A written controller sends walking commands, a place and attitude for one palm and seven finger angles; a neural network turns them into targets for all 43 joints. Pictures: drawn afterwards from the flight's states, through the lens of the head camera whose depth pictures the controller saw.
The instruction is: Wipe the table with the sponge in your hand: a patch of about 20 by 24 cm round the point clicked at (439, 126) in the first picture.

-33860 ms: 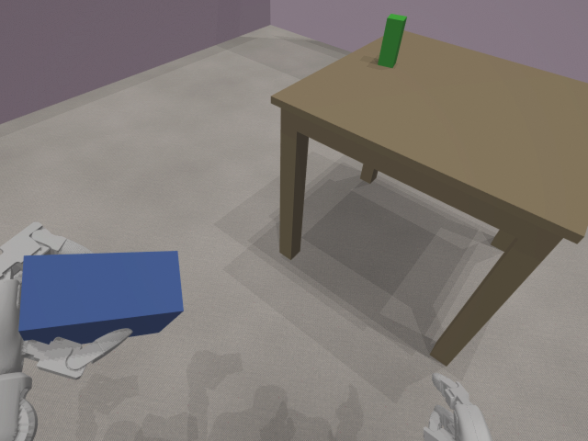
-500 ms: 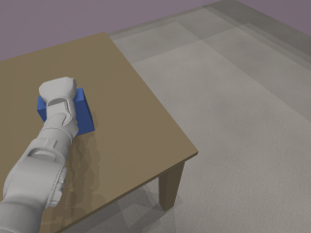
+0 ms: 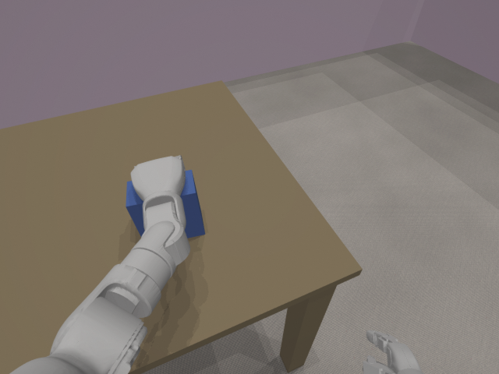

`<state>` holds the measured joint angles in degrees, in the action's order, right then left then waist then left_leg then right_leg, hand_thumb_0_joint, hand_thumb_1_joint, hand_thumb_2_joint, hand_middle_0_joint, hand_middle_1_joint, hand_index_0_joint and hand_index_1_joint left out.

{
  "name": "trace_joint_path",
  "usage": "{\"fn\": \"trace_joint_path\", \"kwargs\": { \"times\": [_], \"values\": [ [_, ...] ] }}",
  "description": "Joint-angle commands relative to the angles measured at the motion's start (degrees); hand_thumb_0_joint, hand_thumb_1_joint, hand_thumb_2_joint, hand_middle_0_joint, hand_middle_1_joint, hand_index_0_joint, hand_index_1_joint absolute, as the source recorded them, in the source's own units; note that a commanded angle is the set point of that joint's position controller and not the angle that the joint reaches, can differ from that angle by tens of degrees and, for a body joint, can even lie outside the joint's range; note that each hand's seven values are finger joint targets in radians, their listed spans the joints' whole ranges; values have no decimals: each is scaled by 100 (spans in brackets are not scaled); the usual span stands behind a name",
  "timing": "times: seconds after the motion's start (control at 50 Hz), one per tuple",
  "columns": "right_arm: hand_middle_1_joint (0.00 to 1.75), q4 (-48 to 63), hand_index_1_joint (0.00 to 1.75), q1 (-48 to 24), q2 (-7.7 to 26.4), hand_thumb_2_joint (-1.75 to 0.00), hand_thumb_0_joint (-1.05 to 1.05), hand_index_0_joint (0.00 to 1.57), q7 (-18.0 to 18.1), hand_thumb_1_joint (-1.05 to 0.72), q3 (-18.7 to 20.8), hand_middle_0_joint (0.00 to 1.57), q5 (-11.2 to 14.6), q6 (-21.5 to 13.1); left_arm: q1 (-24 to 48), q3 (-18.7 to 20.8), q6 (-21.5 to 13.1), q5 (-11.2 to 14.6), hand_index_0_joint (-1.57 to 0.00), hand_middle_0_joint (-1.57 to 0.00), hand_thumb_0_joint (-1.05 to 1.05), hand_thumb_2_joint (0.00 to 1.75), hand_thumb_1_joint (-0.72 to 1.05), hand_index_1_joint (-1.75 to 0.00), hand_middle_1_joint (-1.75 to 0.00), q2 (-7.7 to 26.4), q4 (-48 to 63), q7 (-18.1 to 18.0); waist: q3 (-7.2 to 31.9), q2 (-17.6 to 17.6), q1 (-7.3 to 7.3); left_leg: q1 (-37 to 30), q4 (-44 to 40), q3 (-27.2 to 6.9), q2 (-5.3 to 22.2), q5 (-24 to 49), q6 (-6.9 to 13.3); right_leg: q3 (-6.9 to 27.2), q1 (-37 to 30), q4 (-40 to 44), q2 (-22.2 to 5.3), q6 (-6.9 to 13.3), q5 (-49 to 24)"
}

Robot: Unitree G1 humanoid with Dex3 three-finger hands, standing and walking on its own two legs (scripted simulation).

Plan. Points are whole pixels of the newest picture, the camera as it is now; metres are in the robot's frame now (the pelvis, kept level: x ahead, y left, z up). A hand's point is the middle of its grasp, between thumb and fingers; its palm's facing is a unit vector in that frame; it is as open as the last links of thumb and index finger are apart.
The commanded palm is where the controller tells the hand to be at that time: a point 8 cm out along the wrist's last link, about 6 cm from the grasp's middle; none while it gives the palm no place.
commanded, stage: wipe back along the third lane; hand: left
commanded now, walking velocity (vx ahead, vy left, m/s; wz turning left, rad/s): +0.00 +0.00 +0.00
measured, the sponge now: (170, 216) +0.40 +0.20 +0.01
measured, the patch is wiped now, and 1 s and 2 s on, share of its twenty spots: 1.00 1.00 1.00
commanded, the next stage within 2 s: slide back across to the middle lane in 1.08 s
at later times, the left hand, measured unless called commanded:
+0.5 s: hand (179, 213) +0.36 +0.16 +0.07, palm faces +0.04 -0.05 -1.00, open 10.0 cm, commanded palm +0.31 +0.14 +0.09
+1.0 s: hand (198, 238) +0.31 +0.12 +0.06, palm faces +0.05 -0.08 -1.00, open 10.0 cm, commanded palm +0.27 +0.11 +0.09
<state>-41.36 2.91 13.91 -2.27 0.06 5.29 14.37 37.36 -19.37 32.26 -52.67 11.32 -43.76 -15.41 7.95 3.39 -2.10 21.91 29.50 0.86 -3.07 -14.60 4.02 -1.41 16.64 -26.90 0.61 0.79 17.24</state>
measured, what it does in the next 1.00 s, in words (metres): shifts its weight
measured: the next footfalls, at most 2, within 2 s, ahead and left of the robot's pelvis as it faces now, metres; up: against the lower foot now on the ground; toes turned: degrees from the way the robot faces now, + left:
none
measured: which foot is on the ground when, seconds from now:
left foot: down 0.00-1.00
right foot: down 0.00-1.00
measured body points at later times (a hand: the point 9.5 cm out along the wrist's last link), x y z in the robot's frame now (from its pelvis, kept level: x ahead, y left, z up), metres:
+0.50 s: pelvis +0.00 -0.02 +0.00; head -0.01 -0.05 +0.45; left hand +0.36 +0.16 +0.12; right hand +0.21 -0.23 -0.11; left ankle +0.00 +0.07 -0.74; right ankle -0.04 -0.12 -0.74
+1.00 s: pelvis +0.00 -0.06 +0.00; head -0.03 -0.11 +0.45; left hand +0.31 +0.12 +0.12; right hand +0.24 -0.27 -0.08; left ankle +0.00 +0.07 -0.74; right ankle -0.04 -0.12 -0.74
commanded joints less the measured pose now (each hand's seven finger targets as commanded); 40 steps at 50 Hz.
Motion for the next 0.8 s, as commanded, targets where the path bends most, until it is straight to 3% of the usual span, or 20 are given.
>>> {"fn": "trace_joint_path", "kwargs": {
  "times": [0.0, 0.02, 0.06, 0.12, 0.18, 0.22, 0.26, 0.3, 0.32, 0.34, 0.4, 0.42, 0.5, 0.62, 0.64, 0.68, 0.72, 0.74, 0.78],
  "values": [
    [30, 771, 30, -710, 748, -90, 0, 20, -4, -90, 172, 20, -7, -116, 1236, -147, 171, -1, -120, -120, 0, 130, 10, -160, -160, -102, 486, 311, 1149, -617, 158, -1374, -231, -439, 366, 1950, -239, -197, 66, 161, 214, 425, -1686],
    [30, 825, 30, -776, 748, -90, 0, 20, -4, -90, 186, 20, -11, -103, 1316, -111, 151, -13, -120, -120, 0, 130, 10, -160, -160, -67, 652, 322, 1312, -624, 155, -1447, -216, -446, 387, 2064, -241, -189, -17, 112, 203, 434, -1772],
    [30, 814, 30, -819, 738, -90, 0, 20, -7, -90, 149, 20, -30, -58, 1131, -119, 181, -46, -120, -120, 0, 130, 10, -160, -160, -37, 636, 323, 1270, -488, 120, -1434, -163, -425, 350, 2131, -254, -166, -60, 94, 196, 461, -1876],
    [30, 929, 30, -930, 697, -90, 0, 20, -58, -90, 135, 20, -16, -18, 1051, -362, 208, -32, -120, -120, 0, 130, 10, -160, -160, -307, 887, 396, 1241, -530, 127, -1401, -155, -439, 354, 2186, -249, -197, -105, 60, 193, 468, -1939],
    [30, 926, 30, -983, 707, -90, 0, 20, -66, -90, 100, 20, -11, 17, 963, -323, 269, -48, -120, -120, 0, 130, 10, -160, -160, -193, 938, 408, 1064, -476, 109, -1331, -165, -443, 333, 1986, -250, -174, -69, 83, 194, 486, -1807],
    [30, 1000, 30, -1016, 681, -90, 0, 20, -114, -90, 118, 20, -6, 15, 777, -483, 269, 2, -120, -120, 0, 130, 10, -160, -160, -421, 1130, 446, 1181, -617, 103, -1355, -121, -452, 343, 2181, -232, -212, -201, 20, 190, 488, -2026],
    [30, 1034, 30, -1058, 714, -90, 0, 20, -141, -90, 99, 20, -20, 20, 342, -375, 286, 33, -120, -120, 0, 130, 10, -160, -160, -286, 1261, 450, 1218, -644, 21, -1318, -68, -420, 305, 2254, -212, -148, -370, 3, 177, 482, -2257],
    [30, 1063, 30, -1127, 700, -90, 0, 20, -169, -90, 92, 20, -3, 50, 289, -633, 330, 39, -120, -120, 0, 130, 10, -160, -160, -480, 1460, 495, 1153, -619, 65, -1295, -70, -401, 302, 2192, -197, -140, -358, 1, 174, 470, -2271],
    [30, 1128, 30, -1170, 667, -90, 0, 20, -180, -90, 114, 20, 22, 48, 340, -688, 335, 94, -120, -120, 0, 130, 10, -160, -160, -578, 1626, 530, 1175, -779, 94, -1278, -93, -416, 317, 2149, -168, -171, -407, 8, 169, 458, -2226],
    [30, 1091, 30, -1184, 721, -90, 0, 20, -176, -90, 107, 20, 21, 56, 250, -530, 362, 76, -120, -120, 0, 130, 10, -160, -160, -348, 1613, 516, 973, -757, 66, -1219, -111, -417, 320, 1969, -175, -131, -338, 46, 183, 465, -2094],
    [30, 1117, 30, -1231, 728, -90, 0, 20, -187, -90, 64, 20, 33, 31, -173, -407, 433, 111, -120, -120, 0, 130, 10, -160, -160, -214, 1777, 539, 983, -845, -5, -1134, -122, -327, 265, 1917, -155, -73, -570, 45, 156, 449, -2340],
    [30, 1203, 30, -1298, 699, -90, 0, 20, -194, -90, 71, 20, 56, 30, -197, -476, 426, 142, -120, -120, 0, 130, 10, -160, -160, -295, 2016, 569, 1083, -927, 1, -1132, -143, -349, 282, 1951, -146, -102, -655, 9, 143, 435, -2342],
    [30, 1225, 30, -1361, 714, -90, 0, 20, -220, -90, 42, 20, 76, 21, -609, -491, 496, 124, -120, -120, 0, 130, 10, -160, -160, -188, 2224, 615, 839, -768, -36, -1081, -148, -287, 229, 1770, -128, 0, -653, 53, 145, 435, -2319],
    [30, 1311, 30, -1479, 683, -90, 0, 20, -230, -90, 42, 20, 128, 0, -534, -669, 538, 146, -120, -120, 0, 130, 10, -160, -160, -283, 2621, 699, 715, -834, 27, -1029, -220, -244, 229, 1428, -103, 52, -629, 111, 126, 403, -2010],
    [30, 1299, 30, -1494, 705, -90, 0, 20, -220, -90, 39, 20, 113, -11, -685, -545, 547, 144, -120, -120, 0, 130, 10, -160, -160, -141, 2568, 679, 620, -883, -29, -976, -213, -247, 205, 1321, -106, 109, -612, 141, 141, 404, -1927],
    [30, 1294, 30, -1519, 697, -90, 0, 20, -208, -90, 28, 20, 104, -31, -860, -518, 545, 127, -120, -120, 0, 130, 10, -160, -160, -115, 2603, 680, 655, -844, -56, -987, -192, -192, 169, 1337, -97, 177, -693, 159, 113, 394, -2094],
    [30, 1387, 30, -1561, 675, -90, 0, 20, -226, -90, 33, 20, 123, -44, -1039, -519, 504, 166, -120, -120, 0, 130, 10, -160, -160, -157, 2811, 711, 796, -1080, -55, -961, -166, -154, 169, 1441, -87, 198, -893, 105, 84, 360, -2385],
    [30, 1382, 30, -1599, 696, -90, 0, 20, -211, -90, 38, 20, 112, -44, -1259, -395, 490, 181, -120, -120, 0, 130, 10, -160, -160, -3, 2849, 692, 690, -1097, -102, -925, -161, -145, 140, 1355, -91, 302, -900, 157, 89, 346, -2362],
    [30, 1407, 30, -1629, 687, -90, 0, 20, -208, -90, 11, 20, 110, -61, -1493, -411, 486, 167, -120, -120, 0, 130, 10, -160, -160, -2, 2970, 700, 661, -992, -122, -926, -152, -102, 114, 1396, -94, 350, -950, 143, 64, 337, -2544]
  ]
}}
